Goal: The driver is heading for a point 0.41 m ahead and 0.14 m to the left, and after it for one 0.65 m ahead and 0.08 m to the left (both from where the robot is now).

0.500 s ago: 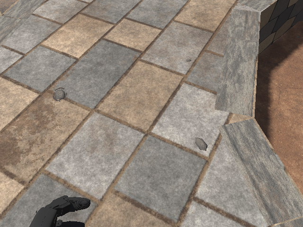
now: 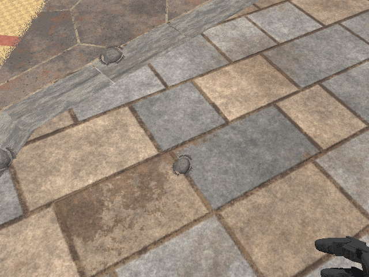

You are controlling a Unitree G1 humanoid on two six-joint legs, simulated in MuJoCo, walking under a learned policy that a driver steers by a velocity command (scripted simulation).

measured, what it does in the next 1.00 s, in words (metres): walks ahead, turning left: left foot, then right foot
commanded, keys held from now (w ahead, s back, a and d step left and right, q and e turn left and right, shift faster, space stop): w+q+shift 0.20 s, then q+shift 0.26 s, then shift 0.54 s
